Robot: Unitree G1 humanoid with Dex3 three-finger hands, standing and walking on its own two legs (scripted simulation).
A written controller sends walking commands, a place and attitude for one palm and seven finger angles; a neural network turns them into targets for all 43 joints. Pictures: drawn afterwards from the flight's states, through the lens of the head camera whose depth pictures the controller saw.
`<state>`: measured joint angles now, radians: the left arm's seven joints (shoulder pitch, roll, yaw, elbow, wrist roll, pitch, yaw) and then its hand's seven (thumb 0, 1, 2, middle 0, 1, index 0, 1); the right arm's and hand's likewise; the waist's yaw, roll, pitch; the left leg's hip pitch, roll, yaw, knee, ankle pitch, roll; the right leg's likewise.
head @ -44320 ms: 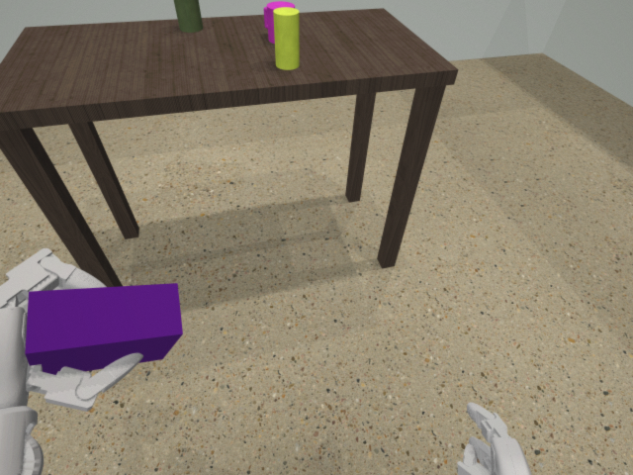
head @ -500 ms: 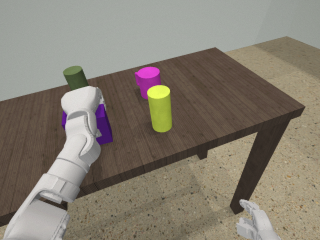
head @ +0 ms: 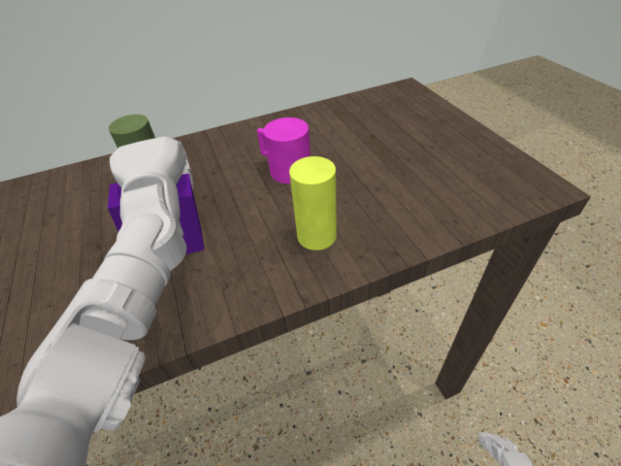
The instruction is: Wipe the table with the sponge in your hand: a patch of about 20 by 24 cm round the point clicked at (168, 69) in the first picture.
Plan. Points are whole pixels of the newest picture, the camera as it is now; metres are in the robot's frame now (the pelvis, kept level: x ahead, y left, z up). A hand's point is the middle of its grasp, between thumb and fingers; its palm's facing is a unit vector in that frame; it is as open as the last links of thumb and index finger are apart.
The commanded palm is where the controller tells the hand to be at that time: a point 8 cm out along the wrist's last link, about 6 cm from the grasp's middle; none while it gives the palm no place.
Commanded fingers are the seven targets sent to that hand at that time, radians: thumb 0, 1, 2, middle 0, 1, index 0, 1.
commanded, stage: wipe forward along the third lane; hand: left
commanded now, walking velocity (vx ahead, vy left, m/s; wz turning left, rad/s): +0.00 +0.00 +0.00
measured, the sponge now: (163, 229) +0.42 +0.24 +0.10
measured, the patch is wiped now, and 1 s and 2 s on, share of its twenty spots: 0.75 0.75 0.75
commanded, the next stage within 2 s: wipe back along the third lane in 0.18 s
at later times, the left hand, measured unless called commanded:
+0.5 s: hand (162, 184) +0.46 +0.24 +0.15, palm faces +0.03 -0.02 -1.00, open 9.5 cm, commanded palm +0.41 +0.23 +0.18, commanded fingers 0.00 0.10 1.30 -1.20 -1.60 -1.20 -1.60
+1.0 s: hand (166, 206) +0.41 +0.22 +0.15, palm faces +0.12 -0.06 -0.99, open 9.5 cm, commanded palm +0.36 +0.21 +0.18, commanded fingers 0.00 0.10 1.30 -1.20 -1.60 -1.20 -1.60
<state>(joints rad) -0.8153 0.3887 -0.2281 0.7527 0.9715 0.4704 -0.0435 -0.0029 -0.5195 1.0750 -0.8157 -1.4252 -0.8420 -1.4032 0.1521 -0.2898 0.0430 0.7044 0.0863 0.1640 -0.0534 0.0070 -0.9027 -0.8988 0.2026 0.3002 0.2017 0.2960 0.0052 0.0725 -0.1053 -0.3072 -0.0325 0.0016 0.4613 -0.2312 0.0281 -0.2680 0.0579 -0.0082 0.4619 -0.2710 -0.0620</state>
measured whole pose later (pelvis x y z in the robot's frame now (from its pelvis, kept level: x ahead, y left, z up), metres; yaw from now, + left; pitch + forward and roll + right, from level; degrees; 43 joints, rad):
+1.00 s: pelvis +0.02 +0.02 +0.00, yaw +1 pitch +3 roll +0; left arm -0.63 0.28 -0.37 0.39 0.97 0.70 -0.01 0.00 -0.47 1.08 -0.76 -1.49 -0.78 -1.47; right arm -0.03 -0.25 0.08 0.62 0.10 0.22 0.02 0.01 -0.90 -0.90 0.20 0.30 0.20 0.30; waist 0.08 0.08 -0.12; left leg -0.25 -0.06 0.00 0.47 -0.27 0.06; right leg -0.20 0.03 -0.01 0.46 -0.31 -0.03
